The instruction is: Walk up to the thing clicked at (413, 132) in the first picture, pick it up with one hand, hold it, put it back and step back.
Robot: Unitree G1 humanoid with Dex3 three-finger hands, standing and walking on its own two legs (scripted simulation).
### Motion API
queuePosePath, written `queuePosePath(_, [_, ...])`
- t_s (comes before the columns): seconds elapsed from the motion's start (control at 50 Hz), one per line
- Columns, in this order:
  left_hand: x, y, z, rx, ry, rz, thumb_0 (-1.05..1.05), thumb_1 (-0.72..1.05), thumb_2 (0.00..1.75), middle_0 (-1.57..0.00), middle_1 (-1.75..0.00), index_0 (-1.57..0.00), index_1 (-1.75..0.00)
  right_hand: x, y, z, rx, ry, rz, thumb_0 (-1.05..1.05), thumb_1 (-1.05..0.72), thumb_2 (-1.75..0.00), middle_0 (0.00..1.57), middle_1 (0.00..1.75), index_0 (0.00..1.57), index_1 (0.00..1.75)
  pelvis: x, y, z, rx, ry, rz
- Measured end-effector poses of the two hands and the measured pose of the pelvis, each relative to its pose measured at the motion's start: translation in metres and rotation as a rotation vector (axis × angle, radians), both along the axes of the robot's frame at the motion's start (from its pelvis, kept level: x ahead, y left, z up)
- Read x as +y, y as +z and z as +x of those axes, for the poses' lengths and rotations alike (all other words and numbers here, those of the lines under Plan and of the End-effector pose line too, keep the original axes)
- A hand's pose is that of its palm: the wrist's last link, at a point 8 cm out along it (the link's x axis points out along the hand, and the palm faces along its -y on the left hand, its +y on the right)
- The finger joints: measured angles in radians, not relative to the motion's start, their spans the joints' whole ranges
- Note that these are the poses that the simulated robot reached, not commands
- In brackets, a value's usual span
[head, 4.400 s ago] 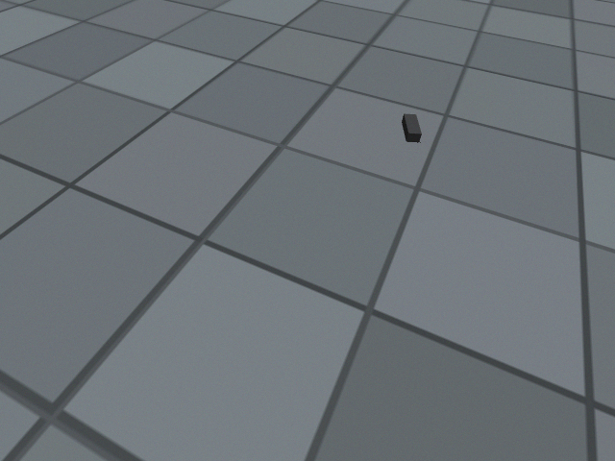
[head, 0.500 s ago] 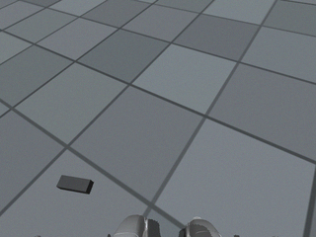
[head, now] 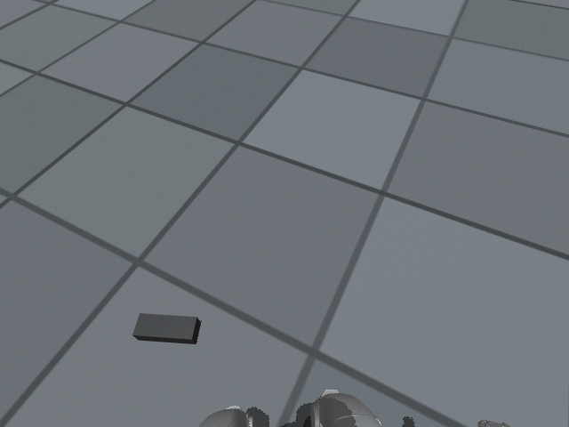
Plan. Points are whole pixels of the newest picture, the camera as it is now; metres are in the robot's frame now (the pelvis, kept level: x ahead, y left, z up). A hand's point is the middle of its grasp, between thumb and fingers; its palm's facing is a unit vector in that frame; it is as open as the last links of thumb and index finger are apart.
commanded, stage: walk up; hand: left
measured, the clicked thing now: (167, 328) +0.50 +0.38 -0.70
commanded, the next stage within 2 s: none
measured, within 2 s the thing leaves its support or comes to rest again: neither
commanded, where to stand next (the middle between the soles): +0.08 +0.28 m, yaw -9 degrees
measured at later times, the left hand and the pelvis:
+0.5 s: hand out of the picture +0.01 +0.58 -0.12, palm faces -0.01 -0.77 -0.64, open 7.4 cm; pelvis -0.06 +0.23 -0.01, yaw -2 degrees
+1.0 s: hand out of the picture +0.06 +0.64 -0.13, palm faces -0.15 -0.91 -0.39, open 7.4 cm; pelvis -0.05 +0.37 +0.02, yaw -8 degrees
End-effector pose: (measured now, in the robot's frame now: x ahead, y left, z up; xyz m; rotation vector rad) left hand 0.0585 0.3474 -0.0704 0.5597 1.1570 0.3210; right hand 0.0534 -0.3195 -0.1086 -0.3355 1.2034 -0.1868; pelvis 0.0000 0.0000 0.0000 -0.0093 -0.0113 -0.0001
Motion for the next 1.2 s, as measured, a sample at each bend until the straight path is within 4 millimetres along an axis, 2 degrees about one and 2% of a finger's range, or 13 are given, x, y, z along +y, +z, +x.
queuePosePath(0.1, [0.018,0.003,-0.015,-0.028,-0.009,-0.019,0.0,0.9,0.9,-0.21,-0.3,-0.21,-0.31,0.04,-0.011,-0.005,0.028,0.013,0.012,0.01,-0.9,-0.9,0.2,0.3,0.2,0.3,0.038,0.001,-0.013,-0.024,0.0,-0.024])
queuePosePath(0.18, [0.054,0.014,-0.03,-0.045,0.0,-0.005,0.0,0.89,0.9,-0.21,-0.3,-0.21,-0.31,0.071,-0.009,0.0,-0.004,0.036,0.022,0.01,-0.9,-0.9,0.2,0.3,0.2,0.3,0.073,0.004,-0.023,-0.026,0.003,-0.01])
queuePosePath(0.26, [0.109,0.018,-0.042,-0.042,-0.009,0.034,0.0,0.89,0.9,-0.21,-0.3,-0.21,-0.31,0.101,-0.005,0.003,-0.051,0.039,0.007,0.01,-0.9,-0.9,0.2,0.3,0.2,0.3,0.114,-0.001,-0.034,-0.02,-0.006,0.003])
queuePosePath(0.34, [0.18,0.01,-0.05,-0.047,-0.014,0.079,0.0,0.89,0.9,-0.21,-0.3,-0.21,-0.31,0.136,-0.004,0.0,-0.091,0.046,-0.043,0.0,-0.9,-0.9,0.2,0.3,0.2,0.3,0.165,-0.016,-0.047,-0.009,-0.011,-0.001])
queuePosePath(0.4, [0.23,0.001,-0.054,-0.042,0.026,0.113,0.0,0.89,0.9,-0.21,-0.3,-0.21,-0.31,0.168,-0.005,-0.016,-0.106,0.039,-0.071,0.0,-0.9,-0.9,0.2,0.3,0.2,0.3,0.2,-0.025,-0.056,-0.031,-0.027,0.0])
queuePosePath(0.46, [0.255,0.0,-0.053,-0.022,0.044,0.108,0.0,0.9,0.9,-0.21,-0.3,-0.21,-0.31,0.202,-0.001,-0.04,-0.082,-0.009,-0.055,0.0,-0.9,-0.9,0.2,0.3,0.2,0.3,0.222,-0.017,-0.06,-0.033,-0.03,-0.017])
queuePosePath(0.6, [0.268,0.0,-0.054,0.007,-0.015,0.01,0.0,0.9,0.9,-0.2,-0.3,-0.2,-0.3,0.264,-0.002,-0.079,-0.019,-0.064,0.01,0.01,-0.9,-0.9,0.2,0.3,0.2,0.3,0.262,-0.001,-0.061,-0.022,-0.063,-0.009])
queuePosePath(0.66, [0.268,-0.004,-0.058,0.007,-0.045,-0.035,0.0,0.9,0.9,-0.21,-0.3,-0.2,-0.3,0.286,-0.009,-0.087,0.01,-0.079,0.019,0.01,-0.9,-0.9,0.2,0.3,0.2,0.3,0.28,0.0,-0.064,-0.031,-0.08,-0.024])
queuePosePath(0.76, [0.282,-0.008,-0.058,0.004,-0.056,-0.109,0.0,0.9,0.9,-0.21,-0.3,-0.21,-0.31,0.323,-0.005,-0.09,0.03,-0.08,0.026,0.01,-0.9,-0.9,0.2,0.3,0.2,0.3,0.314,0.008,-0.065,-0.033,-0.089,-0.009])
queuePosePath(0.9, [0.318,-0.024,-0.029,0.031,-0.079,-0.184,0.0,0.9,0.9,-0.21,-0.3,-0.21,-0.31,0.358,0.009,-0.1,-0.017,-0.127,-0.041,0.0,-0.9,-0.9,0.2,0.3,0.2,0.3,0.361,0.008,-0.056,-0.032,-0.116,0.008])
queuePosePath(0.98, [0.333,-0.025,-0.005,0.037,-0.095,-0.202,0.0,0.9,0.9,-0.21,-0.3,-0.21,-0.31,0.371,0.026,-0.106,-0.02,-0.16,-0.071,0.0,-0.9,-0.9,0.2,0.3,0.21,0.3,0.37,0.016,-0.05,-0.028,-0.134,0.001])
queuePosePath(1.06, [0.34,-0.023,0.015,0.051,-0.105,-0.208,0.0,0.9,0.9,-0.2,-0.3,-0.2,-0.3,0.373,0.039,-0.111,-0.007,-0.185,-0.1,0.0,-0.9,-0.9,0.2,0.31,0.21,0.3,0.373,0.023,-0.042,-0.02,-0.153,-0.004])
queuePosePath(1.2, [0.324,-0.019,0.047,0.047,-0.135,-0.212,0.0,0.9,0.9,-0.2,-0.29,-0.2,-0.3,0.359,0.044,-0.115,0.037,-0.209,-0.115,0.0,-0.9,-0.9,0.2,0.31,0.21,0.3,0.364,0.028,-0.034,-0.009,-0.173,-0.005])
